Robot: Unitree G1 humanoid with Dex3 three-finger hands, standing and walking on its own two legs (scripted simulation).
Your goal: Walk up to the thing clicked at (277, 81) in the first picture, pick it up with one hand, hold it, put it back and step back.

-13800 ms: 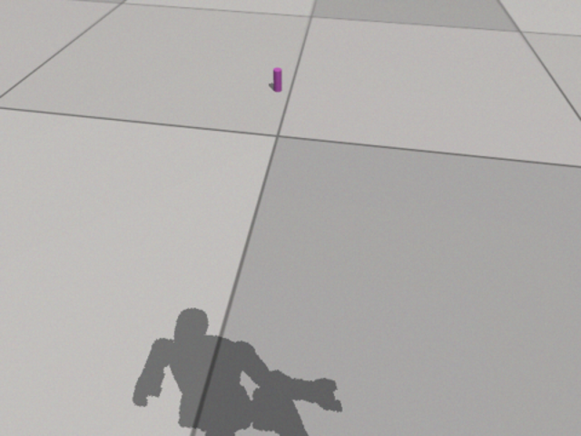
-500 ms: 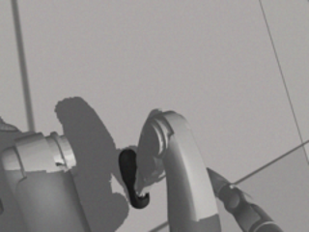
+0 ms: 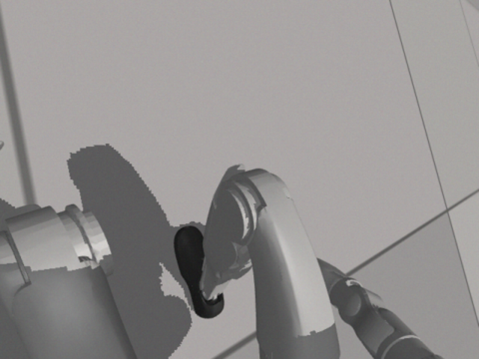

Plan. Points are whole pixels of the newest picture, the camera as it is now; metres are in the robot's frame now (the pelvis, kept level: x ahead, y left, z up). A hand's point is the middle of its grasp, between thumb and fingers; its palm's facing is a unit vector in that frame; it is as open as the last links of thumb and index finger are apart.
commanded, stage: close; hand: left
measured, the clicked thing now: out of the picture +0.45 +0.28 -0.21
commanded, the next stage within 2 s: settle in 0.36 s
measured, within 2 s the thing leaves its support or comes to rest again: leaves its support in 0.80 s
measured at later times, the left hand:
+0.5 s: hand out of the picture +0.44 +0.27 -0.18, palm faces +0.31 -0.95 -0.02, open 7.4 cm
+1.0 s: hand out of the picture +0.44 +0.28 -0.14, palm faces +0.31 -0.95 -0.02, open 7.4 cm
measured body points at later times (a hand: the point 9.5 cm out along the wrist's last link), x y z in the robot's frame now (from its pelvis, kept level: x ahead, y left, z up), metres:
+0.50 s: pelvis +0.00 +0.00 +0.00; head +0.24 +0.20 +0.32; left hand +0.42 +0.32 -0.18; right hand +0.17 -0.24 -0.03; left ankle +0.08 +0.12 -0.25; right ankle +0.15 -0.13 -0.25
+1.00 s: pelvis +0.00 +0.00 +0.01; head +0.23 +0.19 +0.35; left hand +0.41 +0.33 -0.14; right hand +0.17 -0.25 -0.03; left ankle +0.08 +0.12 -0.25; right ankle +0.15 -0.13 -0.25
